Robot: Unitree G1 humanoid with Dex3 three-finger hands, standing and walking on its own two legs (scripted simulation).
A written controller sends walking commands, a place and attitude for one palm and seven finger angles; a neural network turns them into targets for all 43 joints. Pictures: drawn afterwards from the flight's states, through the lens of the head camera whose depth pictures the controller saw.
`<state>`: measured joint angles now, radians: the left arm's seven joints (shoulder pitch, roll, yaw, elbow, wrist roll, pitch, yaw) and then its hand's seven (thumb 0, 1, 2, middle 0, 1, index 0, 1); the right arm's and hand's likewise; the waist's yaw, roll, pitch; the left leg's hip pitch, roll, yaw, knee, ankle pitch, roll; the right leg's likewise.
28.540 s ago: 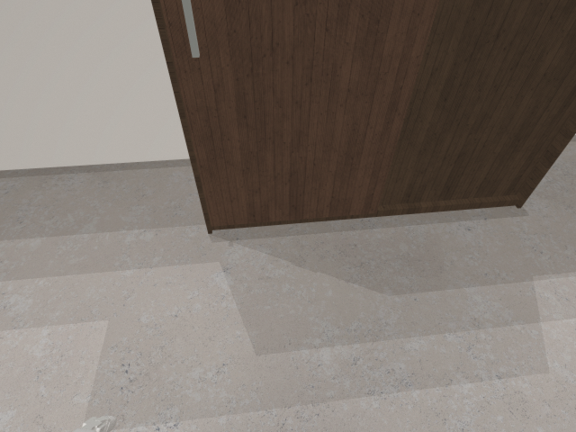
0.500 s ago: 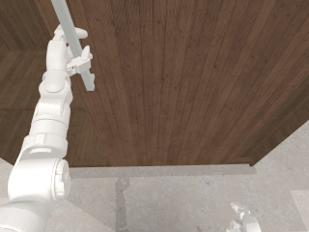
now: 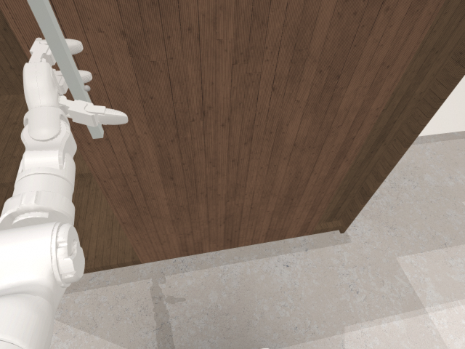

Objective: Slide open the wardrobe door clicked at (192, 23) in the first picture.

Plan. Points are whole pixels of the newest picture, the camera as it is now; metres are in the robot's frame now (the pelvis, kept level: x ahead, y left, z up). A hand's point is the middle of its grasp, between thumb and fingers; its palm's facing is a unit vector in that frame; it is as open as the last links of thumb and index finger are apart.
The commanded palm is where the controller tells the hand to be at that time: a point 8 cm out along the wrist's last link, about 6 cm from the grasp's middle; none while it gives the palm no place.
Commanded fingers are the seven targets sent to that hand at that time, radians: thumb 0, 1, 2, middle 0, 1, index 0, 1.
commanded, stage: loosen the grip on the handle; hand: left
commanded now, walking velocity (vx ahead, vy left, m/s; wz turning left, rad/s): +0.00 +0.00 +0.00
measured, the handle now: (71, 64) +0.54 +0.25 +0.21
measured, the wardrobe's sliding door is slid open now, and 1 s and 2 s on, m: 0.58 0.58 0.58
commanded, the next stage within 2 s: slip the hand off the handle in 0.02 s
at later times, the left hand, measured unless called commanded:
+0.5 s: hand (49, 93) +0.48 +0.27 +0.19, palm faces +0.36 -0.93 -0.11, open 14.4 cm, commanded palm +0.45 +0.31 +0.20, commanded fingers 0.00 -0.55 0.20 -0.25 -1.15 -0.25 -1.15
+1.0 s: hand (32, 115) +0.43 +0.28 +0.19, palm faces +0.32 -0.94 -0.08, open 14.6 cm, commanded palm +0.38 +0.32 +0.20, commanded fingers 0.00 -0.55 0.20 -0.25 -1.15 -0.25 -1.15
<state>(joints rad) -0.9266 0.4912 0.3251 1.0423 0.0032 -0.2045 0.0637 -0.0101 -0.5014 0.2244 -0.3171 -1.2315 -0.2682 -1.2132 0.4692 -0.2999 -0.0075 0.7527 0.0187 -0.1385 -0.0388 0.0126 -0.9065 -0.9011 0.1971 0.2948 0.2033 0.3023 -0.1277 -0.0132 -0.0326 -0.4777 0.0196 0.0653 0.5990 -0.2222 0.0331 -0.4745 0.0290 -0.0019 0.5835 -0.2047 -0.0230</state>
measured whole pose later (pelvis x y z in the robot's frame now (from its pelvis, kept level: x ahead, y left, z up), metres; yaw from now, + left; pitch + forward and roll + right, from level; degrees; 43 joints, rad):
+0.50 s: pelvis +0.05 +0.01 +0.01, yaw +1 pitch +5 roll -1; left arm -0.72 0.44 0.37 0.77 -0.02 -0.09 0.01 -0.02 -0.55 0.20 -0.35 -1.20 -0.30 -1.17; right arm 0.31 -0.26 0.03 0.63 0.02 -0.12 -0.07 0.01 -0.90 -0.90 0.20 0.30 0.21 0.30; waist -0.04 0.00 -0.06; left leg -0.36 0.01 0.05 0.54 -0.27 0.03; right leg -0.35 0.02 -0.01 0.52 -0.25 -0.01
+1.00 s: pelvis +0.06 +0.01 +0.01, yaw +0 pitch +4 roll +0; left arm -0.41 0.40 0.42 0.44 -0.14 -0.03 -0.10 -0.02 -0.55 0.20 -0.26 -1.15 -0.26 -1.15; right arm 0.35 -0.26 0.02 0.64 0.04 -0.08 -0.07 0.01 -0.90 -0.90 0.20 0.30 0.20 0.30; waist 0.00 0.03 -0.08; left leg -0.32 0.01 0.06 0.54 -0.29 0.03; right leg -0.31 0.02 0.00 0.52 -0.28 -0.01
